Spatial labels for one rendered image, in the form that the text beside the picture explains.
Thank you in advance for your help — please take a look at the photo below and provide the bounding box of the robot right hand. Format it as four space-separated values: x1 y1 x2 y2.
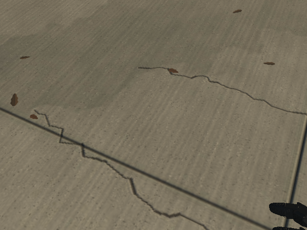
269 202 307 230

